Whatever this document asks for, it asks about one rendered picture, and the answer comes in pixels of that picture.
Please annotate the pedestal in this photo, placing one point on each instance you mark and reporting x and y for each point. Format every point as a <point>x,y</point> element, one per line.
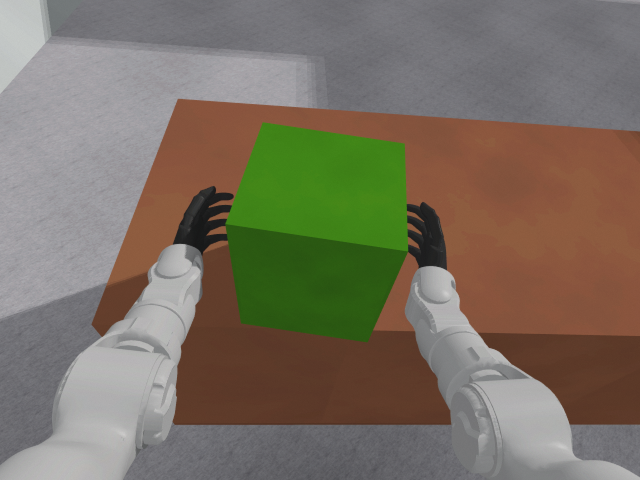
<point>541,225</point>

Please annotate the robot left forearm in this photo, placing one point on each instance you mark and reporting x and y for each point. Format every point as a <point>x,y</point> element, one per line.
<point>160,319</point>

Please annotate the carton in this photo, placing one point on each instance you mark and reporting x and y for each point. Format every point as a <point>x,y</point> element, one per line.
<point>317,232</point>

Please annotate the robot right upper arm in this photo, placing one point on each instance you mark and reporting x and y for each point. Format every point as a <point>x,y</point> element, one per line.
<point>516,430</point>

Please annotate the robot right hand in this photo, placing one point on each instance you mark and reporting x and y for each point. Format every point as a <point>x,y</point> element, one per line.
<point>432,250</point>

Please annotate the robot left upper arm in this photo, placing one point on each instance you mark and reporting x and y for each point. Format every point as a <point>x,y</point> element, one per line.
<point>115,402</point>

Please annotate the robot right forearm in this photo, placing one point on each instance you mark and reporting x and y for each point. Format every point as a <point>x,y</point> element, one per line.
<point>454,351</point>

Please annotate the robot left hand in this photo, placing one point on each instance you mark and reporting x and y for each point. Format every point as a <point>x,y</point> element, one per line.
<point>195,225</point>

